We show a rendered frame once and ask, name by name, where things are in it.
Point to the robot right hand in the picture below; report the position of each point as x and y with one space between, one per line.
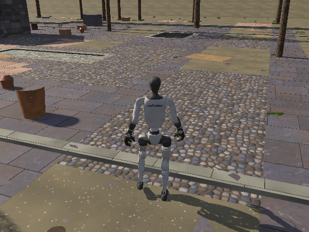
178 134

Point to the right robot foot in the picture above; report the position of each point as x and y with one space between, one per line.
164 196

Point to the robot right upper arm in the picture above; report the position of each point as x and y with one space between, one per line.
172 110

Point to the robot left hand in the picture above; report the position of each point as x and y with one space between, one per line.
126 139

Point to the robot left shin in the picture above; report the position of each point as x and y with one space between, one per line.
141 164

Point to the robot left forearm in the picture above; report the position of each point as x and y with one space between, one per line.
130 128

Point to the robot left upper arm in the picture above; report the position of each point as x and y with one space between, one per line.
136 111

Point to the robot right forearm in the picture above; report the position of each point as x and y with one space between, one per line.
179 126

